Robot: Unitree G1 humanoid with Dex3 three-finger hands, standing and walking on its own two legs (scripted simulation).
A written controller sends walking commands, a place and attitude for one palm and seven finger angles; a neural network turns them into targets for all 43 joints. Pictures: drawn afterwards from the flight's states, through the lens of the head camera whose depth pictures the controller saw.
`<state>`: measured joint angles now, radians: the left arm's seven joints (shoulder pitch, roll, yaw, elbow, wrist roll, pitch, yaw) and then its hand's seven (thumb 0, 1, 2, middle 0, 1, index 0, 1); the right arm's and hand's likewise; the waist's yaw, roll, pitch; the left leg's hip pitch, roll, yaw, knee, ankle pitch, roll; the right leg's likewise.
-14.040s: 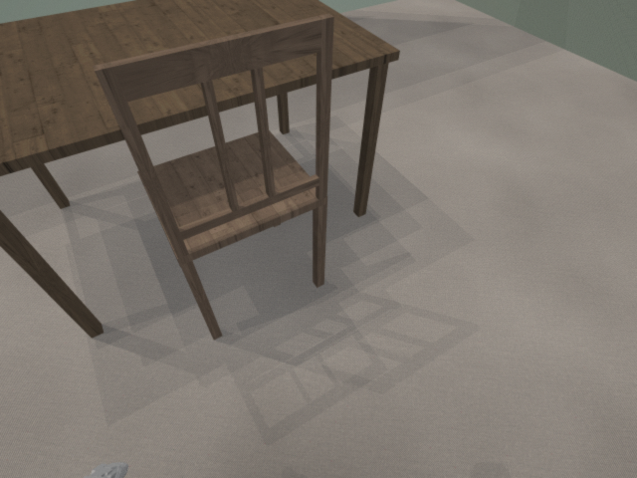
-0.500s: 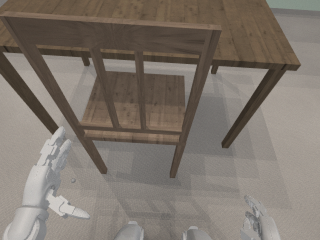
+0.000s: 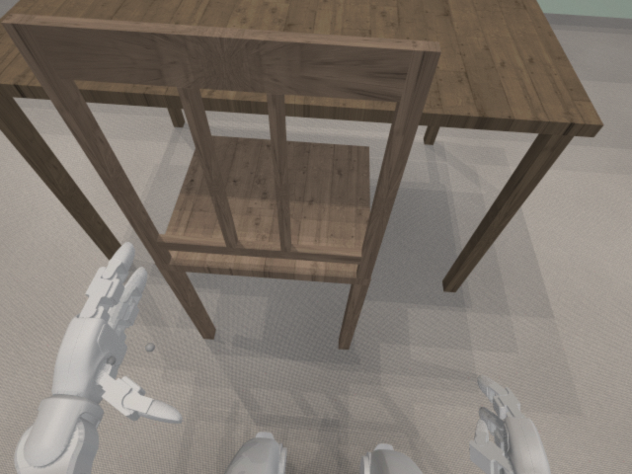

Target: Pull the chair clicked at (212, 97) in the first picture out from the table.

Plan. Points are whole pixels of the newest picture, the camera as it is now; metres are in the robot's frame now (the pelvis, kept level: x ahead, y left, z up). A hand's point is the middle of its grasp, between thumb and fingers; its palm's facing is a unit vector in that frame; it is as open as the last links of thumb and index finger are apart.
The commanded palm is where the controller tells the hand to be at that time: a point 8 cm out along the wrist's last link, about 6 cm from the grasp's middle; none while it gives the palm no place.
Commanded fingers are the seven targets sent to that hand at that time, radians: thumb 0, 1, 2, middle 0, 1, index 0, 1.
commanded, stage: aim the fingers beside a spindle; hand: left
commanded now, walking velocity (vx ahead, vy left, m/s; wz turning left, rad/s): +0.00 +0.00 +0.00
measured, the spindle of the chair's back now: (215, 182) +0.51 +0.18 +0.03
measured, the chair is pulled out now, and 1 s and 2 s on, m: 0.00 0.00 0.00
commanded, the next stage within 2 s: push the fingers through the gap in 1.82 s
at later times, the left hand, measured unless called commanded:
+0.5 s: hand (173, 312) +0.30 +0.20 +0.02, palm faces -0.03 -1.00 -0.03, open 16.9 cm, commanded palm +0.28 +0.25 +0.02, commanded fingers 0.00 -0.50 0.30 -0.06 -0.08 -0.06 -0.08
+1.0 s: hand (200, 285) +0.35 +0.18 -0.01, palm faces -0.03 -1.00 -0.03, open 16.9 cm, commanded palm +0.33 +0.23 +0.00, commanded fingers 0.00 -0.50 0.30 -0.06 -0.08 -0.06 -0.08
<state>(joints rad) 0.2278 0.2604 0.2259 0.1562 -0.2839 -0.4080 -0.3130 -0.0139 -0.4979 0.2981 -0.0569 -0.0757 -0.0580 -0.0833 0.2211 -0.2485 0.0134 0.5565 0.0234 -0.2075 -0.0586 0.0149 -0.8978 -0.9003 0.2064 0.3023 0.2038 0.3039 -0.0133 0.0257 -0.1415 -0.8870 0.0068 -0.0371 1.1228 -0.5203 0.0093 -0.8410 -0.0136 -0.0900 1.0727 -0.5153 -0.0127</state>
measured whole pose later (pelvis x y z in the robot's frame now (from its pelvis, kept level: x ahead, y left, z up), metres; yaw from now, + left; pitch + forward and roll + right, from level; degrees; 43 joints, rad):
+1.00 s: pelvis -0.01 +0.01 -0.03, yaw -1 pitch +22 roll -2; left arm -0.22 0.25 0.22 0.51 -0.19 -0.45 -0.21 -0.01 -0.50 0.30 -0.06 -0.08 -0.06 -0.08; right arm 0.22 -0.25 0.01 0.59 0.00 -0.11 -0.02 0.01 -0.90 -0.90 0.21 0.30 0.20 0.30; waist -0.05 0.02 -0.15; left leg -1.08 0.01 -0.01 1.24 -0.55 0.02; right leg -1.04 -0.02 -0.06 1.20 -0.54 0.00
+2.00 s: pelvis -0.01 +0.01 -0.03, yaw -2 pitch +23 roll -2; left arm -0.28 0.26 0.23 0.59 -0.18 -0.49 -0.20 -0.01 -0.50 0.30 -0.06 -0.08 -0.06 -0.08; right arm 0.23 -0.25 0.01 0.60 0.00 -0.06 -0.01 0.01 -0.90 -0.90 0.21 0.30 0.20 0.30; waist -0.06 0.02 -0.16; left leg -1.12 0.01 -0.01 1.27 -0.56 0.02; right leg -1.09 -0.01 -0.06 1.23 -0.55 -0.01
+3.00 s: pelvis -0.02 +0.01 -0.04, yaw -3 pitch +27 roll -3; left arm -0.73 0.36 0.34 1.01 -0.09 -0.52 -0.16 -0.01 -0.50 0.30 -0.06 -0.08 -0.06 -0.08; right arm 0.28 -0.26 0.02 0.63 -0.03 0.03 0.02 0.01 -0.90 -0.90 0.21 0.30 0.20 0.30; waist -0.13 0.03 -0.15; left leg -1.22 0.02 -0.01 1.31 -0.56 0.02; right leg -1.19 0.00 -0.06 1.26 -0.54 0.00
